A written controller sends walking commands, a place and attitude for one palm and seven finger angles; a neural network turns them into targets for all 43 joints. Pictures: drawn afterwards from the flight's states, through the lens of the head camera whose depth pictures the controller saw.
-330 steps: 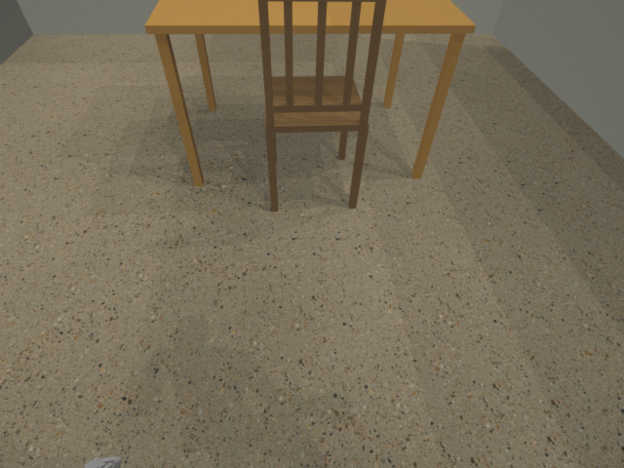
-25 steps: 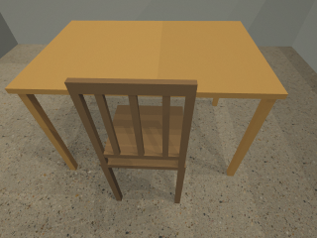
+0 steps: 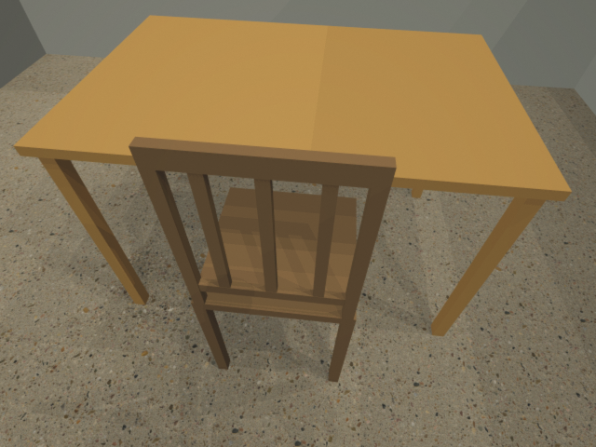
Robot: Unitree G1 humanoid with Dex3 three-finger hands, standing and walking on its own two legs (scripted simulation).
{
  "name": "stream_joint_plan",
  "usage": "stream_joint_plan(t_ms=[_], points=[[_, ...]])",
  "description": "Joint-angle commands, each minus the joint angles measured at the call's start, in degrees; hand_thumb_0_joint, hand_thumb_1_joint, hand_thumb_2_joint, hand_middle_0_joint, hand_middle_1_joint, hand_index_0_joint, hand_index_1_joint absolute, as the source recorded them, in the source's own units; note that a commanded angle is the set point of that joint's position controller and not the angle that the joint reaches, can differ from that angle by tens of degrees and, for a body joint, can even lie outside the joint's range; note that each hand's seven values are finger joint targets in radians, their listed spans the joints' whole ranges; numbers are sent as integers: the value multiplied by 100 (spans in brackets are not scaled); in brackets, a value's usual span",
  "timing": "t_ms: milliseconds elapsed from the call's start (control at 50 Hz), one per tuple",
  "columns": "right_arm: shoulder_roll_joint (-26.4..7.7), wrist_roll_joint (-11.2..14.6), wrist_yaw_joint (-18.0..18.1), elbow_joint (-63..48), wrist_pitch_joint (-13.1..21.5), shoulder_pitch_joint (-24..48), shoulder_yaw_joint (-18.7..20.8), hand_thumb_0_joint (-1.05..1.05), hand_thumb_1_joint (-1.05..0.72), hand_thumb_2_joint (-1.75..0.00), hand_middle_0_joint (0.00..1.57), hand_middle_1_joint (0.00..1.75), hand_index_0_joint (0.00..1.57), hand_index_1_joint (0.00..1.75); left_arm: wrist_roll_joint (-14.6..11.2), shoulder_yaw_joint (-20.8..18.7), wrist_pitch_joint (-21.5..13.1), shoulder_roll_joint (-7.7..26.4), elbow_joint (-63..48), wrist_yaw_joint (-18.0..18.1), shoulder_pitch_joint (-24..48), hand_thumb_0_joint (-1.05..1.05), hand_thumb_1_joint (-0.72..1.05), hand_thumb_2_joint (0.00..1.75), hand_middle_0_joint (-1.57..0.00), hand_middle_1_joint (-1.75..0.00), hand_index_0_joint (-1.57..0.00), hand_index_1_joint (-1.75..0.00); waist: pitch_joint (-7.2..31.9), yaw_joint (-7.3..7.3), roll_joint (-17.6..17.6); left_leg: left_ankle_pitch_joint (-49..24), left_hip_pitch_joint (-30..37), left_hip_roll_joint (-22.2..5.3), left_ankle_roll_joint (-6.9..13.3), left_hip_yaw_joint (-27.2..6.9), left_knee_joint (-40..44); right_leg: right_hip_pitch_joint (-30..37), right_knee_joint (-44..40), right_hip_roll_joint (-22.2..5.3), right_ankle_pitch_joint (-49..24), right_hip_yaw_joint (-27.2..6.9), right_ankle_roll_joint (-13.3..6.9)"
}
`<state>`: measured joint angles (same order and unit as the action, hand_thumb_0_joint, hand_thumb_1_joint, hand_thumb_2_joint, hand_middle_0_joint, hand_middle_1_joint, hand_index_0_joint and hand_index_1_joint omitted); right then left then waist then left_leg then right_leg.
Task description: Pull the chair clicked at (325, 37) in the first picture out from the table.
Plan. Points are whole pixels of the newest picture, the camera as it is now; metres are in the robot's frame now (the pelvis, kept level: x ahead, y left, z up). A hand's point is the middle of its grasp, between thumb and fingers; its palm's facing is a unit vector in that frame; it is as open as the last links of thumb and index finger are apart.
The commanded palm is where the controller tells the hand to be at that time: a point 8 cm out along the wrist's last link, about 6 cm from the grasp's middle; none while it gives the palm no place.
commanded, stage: come to a stop and stand still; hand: left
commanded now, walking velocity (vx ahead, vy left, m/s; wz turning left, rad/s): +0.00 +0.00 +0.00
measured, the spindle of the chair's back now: (268, 242) +0.48 +0.10 -0.06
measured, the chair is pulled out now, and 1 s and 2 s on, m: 0.00 0.00 0.00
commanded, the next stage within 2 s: look again from close up in 0.32 s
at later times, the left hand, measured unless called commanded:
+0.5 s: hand out of the picture +0.00 +0.21 -0.18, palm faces +0.01 -0.98 -0.20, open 7.4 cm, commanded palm none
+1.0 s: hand out of the picture -0.02 +0.26 -0.18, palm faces -0.01 -0.97 -0.23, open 7.4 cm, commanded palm none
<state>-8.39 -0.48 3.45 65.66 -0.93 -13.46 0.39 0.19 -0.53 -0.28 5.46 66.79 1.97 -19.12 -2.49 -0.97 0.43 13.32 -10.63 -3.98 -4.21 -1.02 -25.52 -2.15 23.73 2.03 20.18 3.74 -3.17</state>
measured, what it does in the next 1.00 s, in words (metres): shifts its weight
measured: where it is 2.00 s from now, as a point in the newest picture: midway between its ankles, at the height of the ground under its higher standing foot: outside the picture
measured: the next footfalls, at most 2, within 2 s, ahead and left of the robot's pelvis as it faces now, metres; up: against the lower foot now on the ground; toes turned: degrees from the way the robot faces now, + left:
none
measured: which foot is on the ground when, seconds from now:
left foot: down 0.00-1.00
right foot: down 0.00-1.00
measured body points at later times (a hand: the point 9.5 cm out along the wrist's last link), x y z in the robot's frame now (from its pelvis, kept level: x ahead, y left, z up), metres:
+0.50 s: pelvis +0.00 +0.04 +0.00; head +0.02 +0.04 +0.45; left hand +0.00 +0.26 -0.16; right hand +0.02 -0.20 -0.16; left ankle +0.01 +0.17 -0.74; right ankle -0.08 -0.07 -0.74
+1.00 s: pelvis -0.01 +0.07 +0.00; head +0.00 +0.07 +0.45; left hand -0.01 +0.31 -0.16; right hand +0.00 -0.16 -0.16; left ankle +0.00 +0.17 -0.74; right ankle -0.08 -0.07 -0.74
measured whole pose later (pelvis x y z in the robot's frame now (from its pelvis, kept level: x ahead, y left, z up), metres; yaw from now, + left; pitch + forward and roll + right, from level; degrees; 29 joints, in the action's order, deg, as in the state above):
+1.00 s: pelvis -0.01 +0.07 +0.00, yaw -1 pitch +0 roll +0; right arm -10.1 -0.4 0.7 60.5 0.4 -15.0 -0.6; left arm 0.7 0.6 -0.2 11.6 60.3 1.7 -18.1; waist -1.6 -0.4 0.8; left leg 14.0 -15.5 1.1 1.7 2.5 -29.3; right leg -7.8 28.3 -3.6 20.5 1.0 2.4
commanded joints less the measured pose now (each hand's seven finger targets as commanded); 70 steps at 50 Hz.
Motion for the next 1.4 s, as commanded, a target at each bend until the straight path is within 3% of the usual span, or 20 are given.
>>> stream_joint_plan(t_ms=[0,380,400,420,440,460,480,500,540,580,620,680,800,860,980,1040,1080,1240,1280,1380], points=[[-344,8,-8,-158,85,-351,33,0,-90,-90,20,30,20,30,29,-120,-23,614,-131,60,-431,0,90,90,-20,-30,-20,-30,-220,69,13,-1595,354,-120,394,49,63,-591,-433,-790,-2775,-482,192],[-544,11,-59,-195,150,-247,10,0,-90,-90,20,30,20,30,23,-112,-17,861,-242,38,-185,0,90,90,-20,-30,-20,-30,-68,15,75,-1915,440,-120,482,-98,268,-356,-468,-845,-2336,-331,226],[-755,40,-168,-635,277,273,60,0,-90,-90,20,30,20,30,146,-55,-303,981,-265,280,-570,0,90,90,-20,-30,-20,-30,-253,-134,225,-2023,-61,-65,380,264,-1228,-872,-491,-1129,-5051,-953,507],[-395,8,-227,-851,232,-76,41,0,-90,-90,20,30,20,30,125,-126,-333,1226,-558,240,-338,0,90,90,-20,-30,-20,-30,-141,190,576,151,-670,123,494,143,-1134,-385,-101,-1390,-5626,-851,253],[-401,4,-228,-824,208,-332,61,0,-90,-90,20,30,20,30,116,-82,-329,1154,-657,209,-106,0,90,90,-20,-30,-20,-30,98,307,562,368,-646,100,525,212,-985,-384,70,-1289,-4857,-658,39],[-433,-2,-242,-815,220,-503,53,0,-90,-90,20,30,20,30,100,-63,-320,1114,-790,188,-43,0,90,90,-20,-30,-20,-30,324,340,466,-158,-490,108,531,215,-720,-311,288,-1100,-4336,-554,-18],[-571,-40,-246,-819,285,-616,51,0,-90,-90,20,30,20,30,104,-94,-316,1082,-895,171,-98,0,90,90,-20,-30,-20,-30,491,291,-86,-1046,-257,77,555,197,-648,-286,588,-981,-4243,-466,-8],[-664,-40,-225,-824,293,-652,66,0,-90,-90,20,30,20,30,66,-98,-275,1069,-933,164,-160,0,90,90,-20,-30,-20,-30,695,259,-459,-1898,-1,-88,618,21,-662,-404,725,-839,-3425,-423,14],[-770,-14,-178,-870,282,-534,66,0,-90,-90,20,30,20,30,55,-85,-171,968,-934,157,-235,0,90,90,-20,-30,-20,-30,510,150,-830,-2714,37,-292,729,-264,-605,-642,611,-603,-1834,-290,90],[-771,-5,-165,-953,260,-354,49,0,-90,-90,20,30,20,30,72,-56,-101,925,-927,128,-270,0,90,90,-20,-30,-20,-30,6,47,-400,-2130,-333,-277,787,-368,-456,-818,343,-529,-1173,-308,116],[-805,-5,-193,-993,232,-327,66,0,-90,-90,20,30,20,30,74,-45,-50,953,-968,109,-167,0,90,90,-20,-30,-20,-30,-196,84,-106,-1134,-520,-173,735,-363,-232,-972,267,-552,-631,-363,128],[-776,-9,-225,-986,209,-258,72,0,-90,-90,20,30,20,30,90,-46,-10,989,-1019,65,-125,0,90,90,-20,-30,-20,-30,-507,57,-167,65,-751,-130,753,-438,214,-1180,121,-531,106,-347,163],[-906,-8,-249,-977,230,-250,80,0,-90,-90,20,30,20,30,92,-34,-10,1096,-999,22,-192,0,90,90,-20,-30,-20,-30,-194,26,-266,508,-647,-127,750,-533,564,-1057,159,-573,40,-334,212],[-900,6,-243,-914,265,-295,63,0,-90,-90,20,30,20,30,80,-26,-40,1116,-939,23,-238,0,90,90,-20,-30,-20,-30,57,37,-239,-170,-321,-120,745,-442,430,-997,112,-652,-329,-365,237],[-796,47,-228,-726,275,-302,26,0,-90,-90,20,30,20,30,77,-2,-77,1130,-794,28,-277,0,90,90,-20,-30,-20,-30,-64,47,73,-799,-111,-51,701,-220,239,-1033,-68,-758,-798,-431,268],[-841,40,-219,-639,289,-303,25,0,-90,-90,20,30,20,30,61,8,-79,1143,-700,41,-299,0,90,90,-20,-30,-20,-30,121,60,-117,-1169,64,-67,687,-210,183,-962,12,-777,-1021,-416,287],[-781,63,-209,-595,286,-252,19,0,-90,-90,20,30,20,30,70,16,-88,1114,-636,42,-352,0,90,90,-20,-30,-20,-30,7,29,54,-1161,43,-71,699,-184,186,-964,-84,-793,-1080,-432,293],[-777,51,-195,-479,281,-209,7,0,-90,-90,20,30,20,30,67,21,-93,1077,-500,59,-385,0,90,90,-20,-30,-20,-30,69,44,-29,-1364,149,-53,655,-151,171,-893,-80,-831,-1339,-427,296],[-716,52,-195,-401,266,-234,0,0,-90,-90,20,30,20,30,83,33,-84,1006,-432,39,-440,0,90,90,-20,-30,-20,-30,-79,44,85,-685,128,-75,686,-143,251,-955,-166,-755,-687,-348,291],[-778,-1,-209,-374,202,-314,87,0,-90,-90,20,30,20,30,121,2,-38,951,-418,-31,-514,0,90,90,-20,-30,-20,-30,-476,58,-203,778,-265,-210,794,-415,528,-1292,30,-575,428,-165,201]])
